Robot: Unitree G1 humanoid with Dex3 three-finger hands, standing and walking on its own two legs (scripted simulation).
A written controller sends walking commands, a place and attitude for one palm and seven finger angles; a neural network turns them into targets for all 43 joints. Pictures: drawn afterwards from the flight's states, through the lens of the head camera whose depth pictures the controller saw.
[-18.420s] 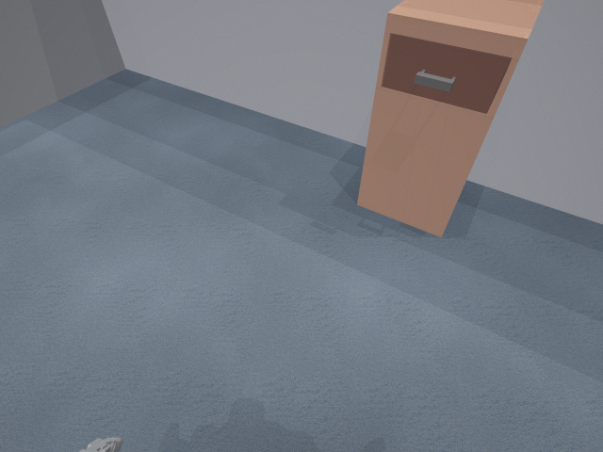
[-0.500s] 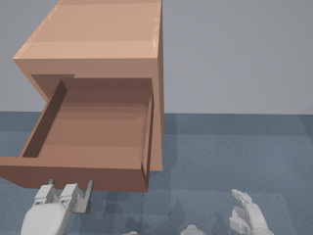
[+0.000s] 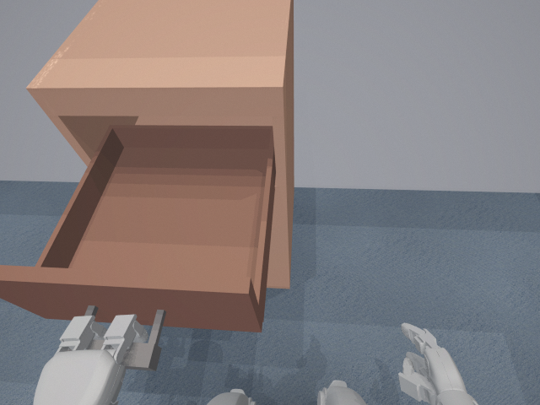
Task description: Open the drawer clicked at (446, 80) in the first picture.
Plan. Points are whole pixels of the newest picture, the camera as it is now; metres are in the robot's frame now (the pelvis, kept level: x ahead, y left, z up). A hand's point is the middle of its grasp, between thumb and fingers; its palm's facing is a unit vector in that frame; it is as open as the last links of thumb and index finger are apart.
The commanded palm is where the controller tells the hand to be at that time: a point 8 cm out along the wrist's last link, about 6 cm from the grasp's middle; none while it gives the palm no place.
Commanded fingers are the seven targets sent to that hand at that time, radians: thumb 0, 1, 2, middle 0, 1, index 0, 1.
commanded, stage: open the thumb to release the handle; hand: left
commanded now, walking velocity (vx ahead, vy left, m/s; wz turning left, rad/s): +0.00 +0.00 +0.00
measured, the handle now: (118, 334) +0.21 +0.23 +0.01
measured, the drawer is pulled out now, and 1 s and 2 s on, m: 0.30 0.30 0.30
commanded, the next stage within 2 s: lift the hand off the handle in 0.32 s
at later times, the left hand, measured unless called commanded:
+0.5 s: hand (110, 386) +0.15 +0.23 +0.00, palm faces -0.07 -0.09 -0.99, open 13.6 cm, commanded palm +0.13 +0.23 +0.05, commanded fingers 0.00 -0.50 0.30 -0.30 -1.20 -0.30 -1.20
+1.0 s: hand (103, 369) +0.16 +0.22 +0.04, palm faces -0.01 -0.08 -1.00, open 13.7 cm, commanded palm +0.14 +0.22 +0.09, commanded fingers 0.00 -0.50 0.30 -0.30 -1.20 -0.30 -1.20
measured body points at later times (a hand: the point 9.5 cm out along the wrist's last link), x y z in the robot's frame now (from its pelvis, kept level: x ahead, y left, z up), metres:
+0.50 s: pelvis +0.00 -0.01 +0.01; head +0.06 -0.04 +0.45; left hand +0.14 +0.23 +0.05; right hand +0.20 -0.23 -0.09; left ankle -0.04 +0.11 -0.66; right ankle +0.02 -0.08 -0.66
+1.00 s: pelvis +0.00 -0.01 +0.03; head +0.04 -0.05 +0.47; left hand +0.16 +0.23 +0.09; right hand +0.19 -0.23 -0.08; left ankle -0.04 +0.11 -0.66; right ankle +0.02 -0.08 -0.66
